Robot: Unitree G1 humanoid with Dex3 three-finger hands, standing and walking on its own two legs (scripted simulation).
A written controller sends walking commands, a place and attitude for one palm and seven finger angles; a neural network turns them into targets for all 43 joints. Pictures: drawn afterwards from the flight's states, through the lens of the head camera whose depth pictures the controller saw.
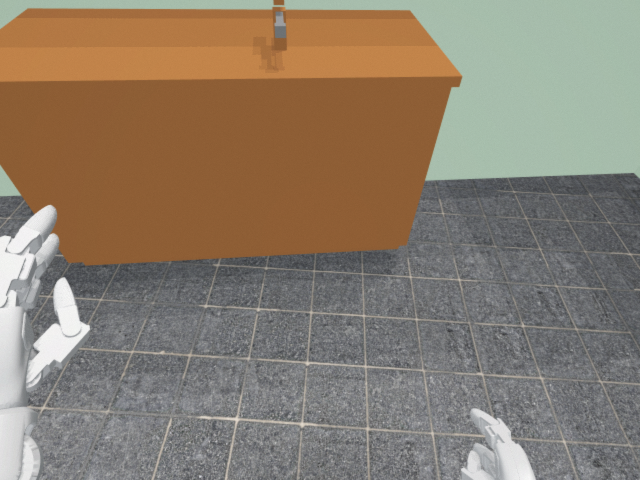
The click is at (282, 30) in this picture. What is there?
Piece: tap's lever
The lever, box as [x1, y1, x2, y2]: [275, 23, 285, 37]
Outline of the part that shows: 275,23 275,37 285,37 285,23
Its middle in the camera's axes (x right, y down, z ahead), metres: -0.10 -0.53 +0.98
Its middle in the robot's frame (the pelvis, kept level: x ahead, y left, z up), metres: +1.09 +0.18 +0.13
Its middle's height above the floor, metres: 0.90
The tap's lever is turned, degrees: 0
